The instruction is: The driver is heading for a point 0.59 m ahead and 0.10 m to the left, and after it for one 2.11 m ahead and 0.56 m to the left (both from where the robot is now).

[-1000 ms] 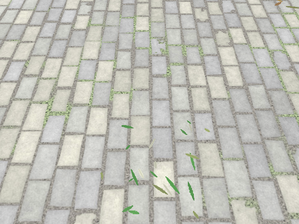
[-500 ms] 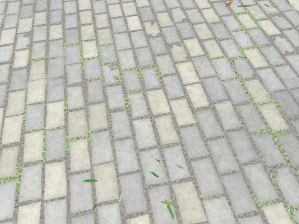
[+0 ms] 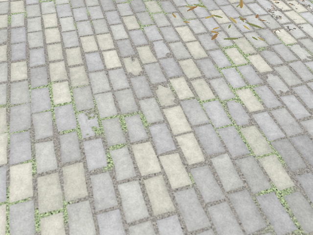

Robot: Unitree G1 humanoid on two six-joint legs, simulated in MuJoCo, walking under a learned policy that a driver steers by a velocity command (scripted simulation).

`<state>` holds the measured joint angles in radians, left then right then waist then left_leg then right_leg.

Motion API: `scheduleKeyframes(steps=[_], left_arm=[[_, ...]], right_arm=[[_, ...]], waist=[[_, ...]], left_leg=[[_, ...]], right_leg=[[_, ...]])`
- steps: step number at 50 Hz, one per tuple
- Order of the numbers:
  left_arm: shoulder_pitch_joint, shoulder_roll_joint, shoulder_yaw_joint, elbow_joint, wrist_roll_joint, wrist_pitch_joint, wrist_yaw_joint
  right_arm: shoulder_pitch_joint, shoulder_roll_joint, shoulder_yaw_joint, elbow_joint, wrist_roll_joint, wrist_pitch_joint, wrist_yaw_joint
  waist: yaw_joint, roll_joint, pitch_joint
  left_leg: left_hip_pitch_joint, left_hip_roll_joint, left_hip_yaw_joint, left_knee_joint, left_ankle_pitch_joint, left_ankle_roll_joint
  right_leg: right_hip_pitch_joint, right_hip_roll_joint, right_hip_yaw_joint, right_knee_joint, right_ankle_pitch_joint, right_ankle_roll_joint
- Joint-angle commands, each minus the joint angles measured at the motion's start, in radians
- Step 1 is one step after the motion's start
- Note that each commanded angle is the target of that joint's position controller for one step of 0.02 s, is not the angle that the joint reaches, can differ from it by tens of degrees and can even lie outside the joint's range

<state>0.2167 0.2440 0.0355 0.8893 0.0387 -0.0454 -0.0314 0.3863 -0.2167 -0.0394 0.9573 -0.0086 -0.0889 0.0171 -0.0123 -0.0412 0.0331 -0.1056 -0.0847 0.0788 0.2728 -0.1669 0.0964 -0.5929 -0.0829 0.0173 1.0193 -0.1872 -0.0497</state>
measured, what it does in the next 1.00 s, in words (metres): walks ahead, turning left: right foot, then left foot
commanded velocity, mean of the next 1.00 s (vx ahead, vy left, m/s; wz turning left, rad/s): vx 0.50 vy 0.00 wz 0.29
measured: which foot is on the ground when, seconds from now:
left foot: down 0.00-0.28, up 0.30-0.82, down 0.84-1.00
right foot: up 0.00-0.26, down 0.28-0.86, up 0.88-1.00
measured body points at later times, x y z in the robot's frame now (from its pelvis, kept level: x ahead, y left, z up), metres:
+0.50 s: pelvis +0.27 -0.06 +0.00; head +0.29 -0.07 +0.45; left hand +0.30 +0.20 -0.13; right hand +0.32 -0.31 -0.15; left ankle +0.26 +0.09 -0.66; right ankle +0.28 -0.12 -0.75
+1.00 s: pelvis +0.51 +0.03 -0.01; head +0.54 +0.04 +0.44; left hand +0.50 +0.29 -0.15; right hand +0.68 -0.20 -0.14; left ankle +0.53 +0.07 -0.75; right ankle +0.50 -0.13 -0.65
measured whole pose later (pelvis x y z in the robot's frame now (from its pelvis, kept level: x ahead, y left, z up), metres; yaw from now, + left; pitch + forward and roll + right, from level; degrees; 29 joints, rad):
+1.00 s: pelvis +0.51 +0.03 -0.01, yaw +22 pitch +0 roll +0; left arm 0.23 0.23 0.04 0.86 0.03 -0.08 0.00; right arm 0.24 -0.26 -0.08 0.89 -0.01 -0.02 0.01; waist 0.00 -0.01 0.06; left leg -0.26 -0.13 0.06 0.45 -0.19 0.15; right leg -0.44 -0.08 -0.01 1.22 -0.33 0.00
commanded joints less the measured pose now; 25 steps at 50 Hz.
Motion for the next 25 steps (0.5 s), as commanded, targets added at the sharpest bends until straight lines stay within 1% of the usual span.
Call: scheduleKeyframes(steps=[1,3,5,7,9,11,12,13,14,15,16,17,18,19,20,21,22,23,24,25], left_arm=[[-0.057,0.034,0.000,-0.067,-0.003,-0.001,-0.005],[-0.132,0.019,-0.008,-0.088,-0.008,-0.003,-0.007],[-0.194,0.013,-0.014,-0.105,-0.011,-0.004,-0.007],[-0.244,0.018,-0.015,-0.121,-0.013,-0.007,-0.005],[-0.273,0.028,-0.012,-0.136,-0.013,-0.012,-0.003],[-0.250,0.041,-0.006,-0.135,-0.012,-0.020,0.002],[-0.192,0.052,0.000,-0.117,-0.010,-0.025,0.007],[-0.071,0.066,0.011,-0.075,-0.007,-0.033,0.015],[0.094,0.104,0.027,-0.022,0.008,-0.044,0.026],[0.248,0.200,0.052,-0.006,0.037,-0.051,0.040],[0.255,0.242,0.068,0.002,0.019,-0.037,0.032],[0.171,0.167,0.053,-0.008,-0.013,-0.029,0.026],[0.078,0.111,0.037,-0.022,-0.019,-0.033,0.022],[0.031,0.070,0.028,-0.025,-0.015,-0.040,0.020],[0.025,0.051,0.022,-0.016,-0.019,-0.047,0.025],[0.029,0.040,0.018,-0.005,-0.021,-0.054,0.029],[0.051,0.042,0.018,0.005,-0.022,-0.064,0.031],[0.069,0.052,0.021,0.014,-0.025,-0.073,0.032],[0.083,0.062,0.024,0.022,-0.029,-0.078,0.034],[0.098,0.067,0.026,0.027,-0.028,-0.081,0.036]], right_arm=[[0.033,-0.108,-0.017,-0.031,0.006,-0.017,-0.001],[0.067,-0.110,-0.015,-0.018,0.007,-0.017,-0.003],[0.102,-0.115,-0.015,-0.005,0.005,-0.017,-0.007],[0.132,-0.118,-0.014,0.007,-0.001,-0.014,-0.012],[0.142,-0.124,-0.015,0.018,-0.008,-0.009,-0.019],[0.124,-0.136,-0.017,0.023,-0.012,-0.005,-0.025],[0.108,-0.143,-0.019,0.023,-0.013,-0.003,-0.028],[0.094,-0.148,-0.020,0.024,-0.011,0.002,-0.027],[0.087,-0.136,-0.014,0.017,-0.004,0.002,-0.026],[0.107,-0.066,0.007,-0.030,0.021,-0.001,-0.020],[0.202,-0.035,0.007,-0.020,0.034,0.005,-0.022],[0.110,-0.129,-0.019,-0.015,0.008,0.016,-0.028],[0.052,-0.108,-0.017,-0.033,0.007,0.010,-0.020],[0.032,-0.087,-0.015,-0.031,0.006,0.014,-0.016],[0.032,-0.082,-0.018,-0.026,-0.009,0.027,-0.010],[0.053,-0.064,-0.016,-0.018,-0.019,0.041,-0.001],[0.050,-0.055,-0.018,-0.019,-0.021,0.052,0.005],[0.035,-0.052,-0.020,-0.026,-0.020,0.059,0.010],[0.005,-0.050,-0.022,-0.037,-0.020,0.065,0.014],[-0.029,-0.050,-0.023,-0.049,-0.019,0.069,0.017]], waist=[[0.008,0.096,0.052],[-0.013,0.102,0.053],[-0.034,0.107,0.052],[-0.049,0.110,0.054],[-0.048,0.114,0.059],[-0.023,0.120,0.050],[0.006,0.125,0.021],[0.059,0.112,-0.040],[0.122,0.081,-0.139],[0.153,-0.059,-0.281],[0.111,-0.197,-0.359],[0.091,-0.022,-0.218],[0.059,-0.012,-0.094],[0.035,0.000,-0.041],[0.014,-0.018,-0.008],[-0.005,-0.034,-0.002],[-0.010,-0.032,-0.004],[-0.018,-0.023,0.000],[-0.020,-0.021,0.010],[-0.017,-0.018,0.019]], left_leg=[[-0.032,0.247,-0.171,-0.171,0.237,0.110],[-0.011,0.236,-0.144,-0.162,0.288,0.093],[0.034,0.243,-0.135,-0.148,0.329,0.087],[0.098,0.263,-0.138,-0.123,0.372,0.091],[0.160,0.293,-0.148,-0.090,0.425,0.094],[0.198,0.312,-0.144,-0.030,0.543,0.084],[0.202,0.309,-0.134,0.042,0.666,0.072],[0.190,0.286,-0.111,0.181,0.750,0.057],[0.078,0.245,-0.077,0.374,0.655,0.036],[-0.205,0.168,-0.032,0.704,0.268,0.002],[-0.454,0.020,-0.044,0.964,-0.387,-0.011],[-0.519,0.089,-0.138,1.000,-0.305,0.004],[-0.512,0.123,-0.143,0.959,-0.211,0.005],[-0.475,0.153,-0.139,0.910,-0.156,0.002],[-0.442,0.167,-0.135,0.881,-0.134,-0.007],[-0.410,0.175,-0.132,0.867,-0.114,-0.017],[-0.404,0.172,-0.126,0.868,-0.098,-0.023],[-0.426,0.174,-0.122,0.866,-0.075,-0.027],[-0.463,0.180,-0.118,0.858,-0.044,-0.032],[-0.501,0.186,-0.114,0.847,-0.010,-0.037]], right_leg=[[-0.062,-0.021,-0.041,-0.126,0.116,0.027],[-0.041,-0.008,-0.062,-0.239,0.176,0.033],[-0.025,0.007,-0.077,-0.325,0.207,0.031],[-0.022,0.021,-0.083,-0.382,0.197,0.022],[-0.016,0.032,-0.079,-0.425,0.145,0.004],[0.048,0.055,-0.083,-0.471,0.066,-0.025],[0.136,0.083,-0.091,-0.500,0.028,-0.042],[0.285,0.116,-0.107,-0.561,0.038,-0.065],[0.523,0.078,-0.066,-0.580,0.064,-0.099],[0.825,-0.198,0.258,-0.597,-0.019,-0.175],[0.938,-0.381,0.619,-0.705,-0.011,-0.275],[0.808,-0.314,0.521,-0.731,-0.096,-0.227],[0.652,-0.275,0.378,-0.781,-0.067,-0.193],[0.554,-0.228,0.278,-0.826,-0.021,-0.153],[0.488,-0.193,0.200,-0.851,0.027,-0.124],[0.449,-0.169,0.139,-0.872,0.059,-0.105],[0.439,-0.163,0.107,-0.882,0.109,-0.103],[0.444,-0.159,0.071,-0.890,0.155,-0.102],[0.452,-0.156,0.036,-0.898,0.185,-0.099],[0.463,-0.152,0.005,-0.903,0.207,-0.096]])
Keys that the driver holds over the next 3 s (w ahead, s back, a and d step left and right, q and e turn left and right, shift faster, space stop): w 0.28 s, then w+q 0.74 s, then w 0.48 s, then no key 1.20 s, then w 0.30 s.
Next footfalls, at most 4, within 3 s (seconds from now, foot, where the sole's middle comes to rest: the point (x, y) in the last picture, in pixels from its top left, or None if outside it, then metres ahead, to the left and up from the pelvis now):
0.28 right None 0.32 -0.12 -0.78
0.84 left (138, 220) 0.57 0.08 -0.78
1.40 right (140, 140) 0.99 0.08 -0.78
1.88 left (97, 142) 0.97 0.30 -0.78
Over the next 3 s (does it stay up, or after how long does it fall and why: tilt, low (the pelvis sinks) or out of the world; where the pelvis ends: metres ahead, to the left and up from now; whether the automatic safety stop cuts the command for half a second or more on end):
stays up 0.99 0.23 -0.01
